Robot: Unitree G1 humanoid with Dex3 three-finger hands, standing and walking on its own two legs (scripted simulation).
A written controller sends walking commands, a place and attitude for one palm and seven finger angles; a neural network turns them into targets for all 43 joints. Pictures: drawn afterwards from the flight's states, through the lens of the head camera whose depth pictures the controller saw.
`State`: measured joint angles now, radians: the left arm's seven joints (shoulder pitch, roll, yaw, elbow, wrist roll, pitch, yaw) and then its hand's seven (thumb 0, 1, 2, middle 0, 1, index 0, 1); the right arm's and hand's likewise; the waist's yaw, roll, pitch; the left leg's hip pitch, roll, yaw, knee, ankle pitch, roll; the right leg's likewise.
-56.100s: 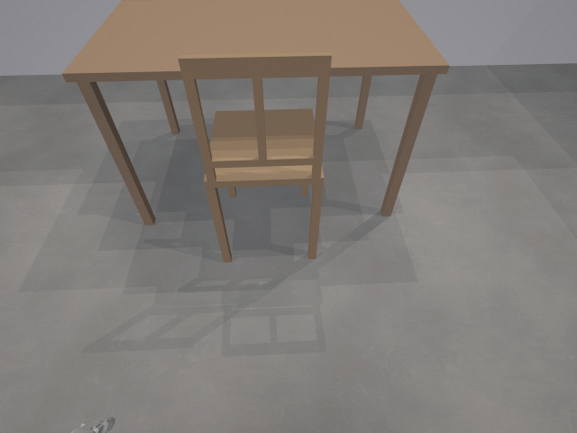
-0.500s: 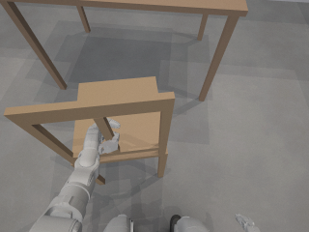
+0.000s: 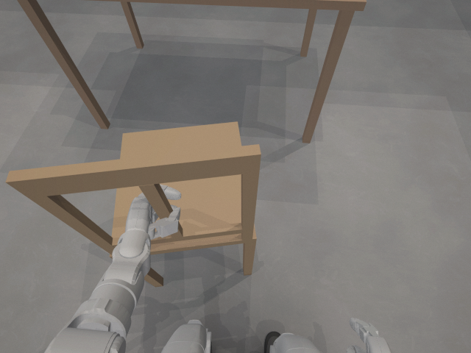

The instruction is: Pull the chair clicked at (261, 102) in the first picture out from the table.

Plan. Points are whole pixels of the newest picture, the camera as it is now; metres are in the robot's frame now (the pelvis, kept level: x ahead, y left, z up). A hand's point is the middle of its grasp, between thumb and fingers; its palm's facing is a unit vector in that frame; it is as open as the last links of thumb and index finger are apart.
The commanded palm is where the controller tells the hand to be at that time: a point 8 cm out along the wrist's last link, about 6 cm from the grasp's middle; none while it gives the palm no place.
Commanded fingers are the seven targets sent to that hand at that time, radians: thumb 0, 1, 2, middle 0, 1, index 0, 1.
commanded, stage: step backward, pulling the chair out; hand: left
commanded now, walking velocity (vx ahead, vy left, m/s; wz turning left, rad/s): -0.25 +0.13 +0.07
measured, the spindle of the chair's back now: (165, 212) +0.37 +0.16 -0.08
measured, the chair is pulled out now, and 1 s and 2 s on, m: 0.53 0.66 0.66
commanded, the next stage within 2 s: stop walking, hand still on the chair in 0.10 s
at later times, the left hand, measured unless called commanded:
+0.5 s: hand (168, 278) +0.24 +0.13 -0.06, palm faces +0.03 -0.99 -0.16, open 5.7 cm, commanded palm +0.22 +0.18 -0.05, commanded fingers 0.00 0.90 0.90 -0.50 -1.45 -0.50 -1.45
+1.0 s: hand (168, 290) +0.22 +0.13 -0.06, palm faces +0.00 -0.99 -0.16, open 5.7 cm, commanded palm +0.20 +0.18 -0.05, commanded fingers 0.00 0.90 0.90 -0.50 -1.45 -0.50 -1.45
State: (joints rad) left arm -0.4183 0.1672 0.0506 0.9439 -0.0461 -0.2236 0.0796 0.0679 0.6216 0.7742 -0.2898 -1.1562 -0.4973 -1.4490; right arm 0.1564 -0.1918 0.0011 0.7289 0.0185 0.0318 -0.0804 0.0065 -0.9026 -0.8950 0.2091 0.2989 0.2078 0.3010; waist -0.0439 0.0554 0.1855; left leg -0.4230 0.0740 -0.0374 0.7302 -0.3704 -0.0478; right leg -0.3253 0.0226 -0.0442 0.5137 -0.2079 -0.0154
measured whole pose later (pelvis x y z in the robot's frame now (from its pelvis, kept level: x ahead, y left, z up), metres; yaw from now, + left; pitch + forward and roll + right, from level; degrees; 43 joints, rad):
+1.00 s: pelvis -0.04 +0.00 +0.01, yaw +0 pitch -2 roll +0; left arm -0.08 0.11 -0.06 0.74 -0.03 -0.12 0.09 0.08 0.63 0.76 -0.24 -1.19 -0.50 -1.45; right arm 0.20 -0.21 0.01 0.70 0.02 0.01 -0.11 0.01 -0.91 -0.90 0.21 0.30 0.20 0.30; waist -0.02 0.02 0.06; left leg -0.18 0.05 0.03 0.46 -0.24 -0.03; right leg -0.22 -0.02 -0.01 0.46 -0.21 0.01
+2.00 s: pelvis -0.02 +0.01 -0.03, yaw +3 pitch +10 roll +0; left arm 0.16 0.17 -0.04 0.20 -0.07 0.16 0.02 -0.01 -0.53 0.21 -0.07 -0.21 -0.07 -0.21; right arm 0.23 -0.25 0.02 0.56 0.03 -0.09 -0.07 0.01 -0.90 -0.90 0.21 0.30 0.21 0.30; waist -0.04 0.05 -0.10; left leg -0.59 0.02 -0.03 0.86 -0.45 -0.03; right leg -0.60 -0.05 -0.05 0.86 -0.43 0.01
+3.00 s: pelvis -0.02 +0.01 -0.06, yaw +4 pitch +12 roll -2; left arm 0.78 0.17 -0.15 -0.32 -0.01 0.16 0.04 -0.01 -0.54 0.20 0.00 0.00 0.00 0.00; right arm 0.25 -0.21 0.00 0.43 0.04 -0.09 -0.11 0.01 -0.90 -0.90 0.21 0.30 0.21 0.30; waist -0.02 0.05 -0.17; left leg -0.73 0.02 -0.06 1.06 -0.54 -0.02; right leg -0.72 -0.06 -0.08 1.02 -0.51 0.02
